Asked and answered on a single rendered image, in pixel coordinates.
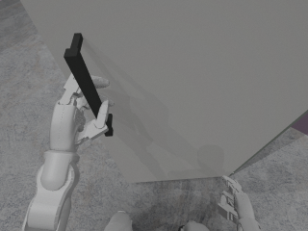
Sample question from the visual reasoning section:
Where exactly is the fridge door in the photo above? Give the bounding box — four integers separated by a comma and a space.
20, 0, 308, 184

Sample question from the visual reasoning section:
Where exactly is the right robot hand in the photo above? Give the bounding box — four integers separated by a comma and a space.
218, 175, 255, 224

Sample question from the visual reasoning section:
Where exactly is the left robot thigh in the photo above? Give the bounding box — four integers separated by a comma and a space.
104, 213, 133, 231

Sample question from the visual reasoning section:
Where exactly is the handle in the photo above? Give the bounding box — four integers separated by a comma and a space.
64, 33, 114, 137

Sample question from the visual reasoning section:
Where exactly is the right robot forearm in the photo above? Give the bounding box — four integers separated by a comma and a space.
237, 218, 263, 231

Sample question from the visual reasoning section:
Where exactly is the left robot hand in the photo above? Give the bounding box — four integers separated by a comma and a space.
49, 73, 115, 153

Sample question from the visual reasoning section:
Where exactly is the left robot forearm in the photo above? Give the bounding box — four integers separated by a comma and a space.
20, 150, 80, 231

